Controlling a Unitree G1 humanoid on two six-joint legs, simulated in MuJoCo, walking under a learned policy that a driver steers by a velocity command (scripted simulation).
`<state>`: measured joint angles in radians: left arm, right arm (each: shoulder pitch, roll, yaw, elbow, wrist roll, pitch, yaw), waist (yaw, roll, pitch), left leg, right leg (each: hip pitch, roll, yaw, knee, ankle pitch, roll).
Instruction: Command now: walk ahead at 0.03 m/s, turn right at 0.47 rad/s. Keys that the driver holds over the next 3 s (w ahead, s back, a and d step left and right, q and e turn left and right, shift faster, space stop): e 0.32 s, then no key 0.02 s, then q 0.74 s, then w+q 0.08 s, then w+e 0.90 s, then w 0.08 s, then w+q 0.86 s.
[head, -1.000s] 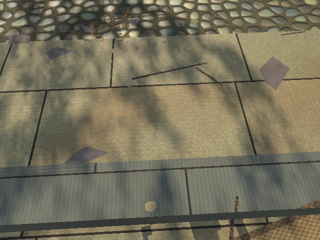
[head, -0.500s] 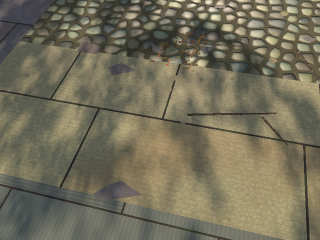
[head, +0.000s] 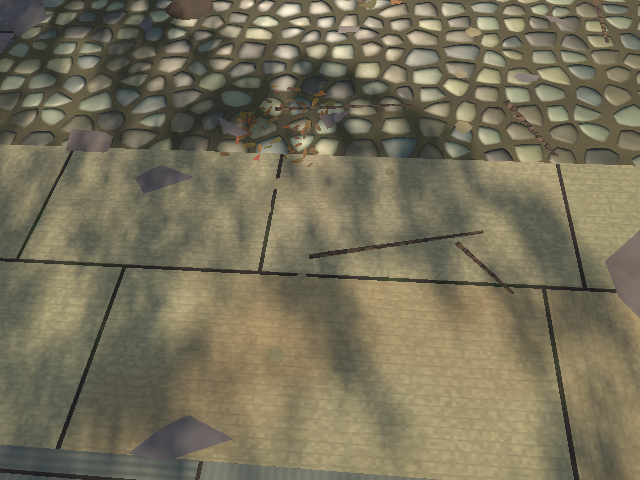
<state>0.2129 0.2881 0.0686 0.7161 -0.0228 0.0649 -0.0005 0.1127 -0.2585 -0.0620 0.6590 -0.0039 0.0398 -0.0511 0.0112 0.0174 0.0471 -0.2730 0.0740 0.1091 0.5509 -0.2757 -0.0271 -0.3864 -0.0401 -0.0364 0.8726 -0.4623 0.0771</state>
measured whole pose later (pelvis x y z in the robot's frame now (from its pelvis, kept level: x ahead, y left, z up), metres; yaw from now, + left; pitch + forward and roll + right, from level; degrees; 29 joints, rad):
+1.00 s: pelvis -0.02 +0.00 +0.01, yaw +2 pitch +1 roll -1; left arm 0.20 0.24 0.07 0.65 0.02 0.01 0.05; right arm 0.15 -0.30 -0.09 0.65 0.03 0.06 -0.02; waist 0.02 0.01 0.05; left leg -0.50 0.01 -0.02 1.15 -0.49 -0.09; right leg -0.27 -0.02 -0.11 0.50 -0.26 -0.03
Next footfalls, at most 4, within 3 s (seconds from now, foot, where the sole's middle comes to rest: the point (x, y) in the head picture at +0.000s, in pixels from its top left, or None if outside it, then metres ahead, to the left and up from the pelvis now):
0.04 right None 0.03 -0.11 -0.77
0.54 left None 0.05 0.11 -0.77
1.16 left None -0.01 0.14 -0.77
1.68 right None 0.35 -0.03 -0.69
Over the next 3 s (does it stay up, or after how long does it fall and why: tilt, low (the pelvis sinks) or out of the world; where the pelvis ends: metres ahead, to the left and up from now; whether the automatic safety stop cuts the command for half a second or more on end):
stays up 0.90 -0.03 0.09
